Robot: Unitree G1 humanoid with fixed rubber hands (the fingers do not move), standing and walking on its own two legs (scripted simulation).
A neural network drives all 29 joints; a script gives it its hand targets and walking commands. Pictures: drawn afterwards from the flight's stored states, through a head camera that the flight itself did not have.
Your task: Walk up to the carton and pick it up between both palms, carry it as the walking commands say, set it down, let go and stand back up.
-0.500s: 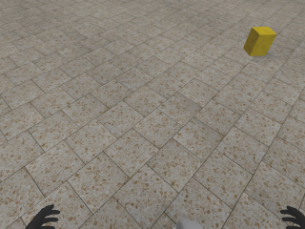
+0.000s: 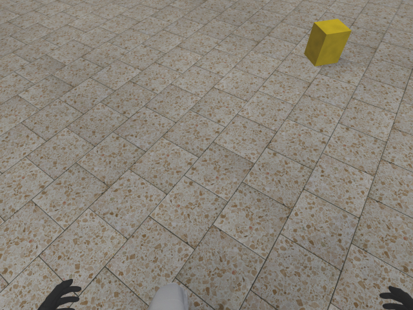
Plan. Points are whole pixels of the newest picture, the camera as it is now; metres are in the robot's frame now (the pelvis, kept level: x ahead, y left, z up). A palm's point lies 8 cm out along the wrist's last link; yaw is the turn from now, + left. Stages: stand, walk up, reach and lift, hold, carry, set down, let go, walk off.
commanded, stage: walk up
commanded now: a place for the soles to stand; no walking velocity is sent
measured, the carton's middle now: (326, 43) +2.02 -0.85 -0.64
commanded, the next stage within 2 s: none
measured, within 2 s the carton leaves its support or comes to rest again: neither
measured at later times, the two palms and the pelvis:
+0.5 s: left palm (129, 133) +0.54 +0.27 -0.06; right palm (412, 242) +0.26 -0.38 -0.06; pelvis +0.31 -0.02 +0.00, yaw -9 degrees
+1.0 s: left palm (157, 101) +0.74 +0.23 -0.12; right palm (372, 108) +0.67 -0.46 -0.08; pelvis +0.62 -0.10 -0.02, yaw -12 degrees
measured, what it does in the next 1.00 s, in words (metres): walks ahead: left foot, then right foot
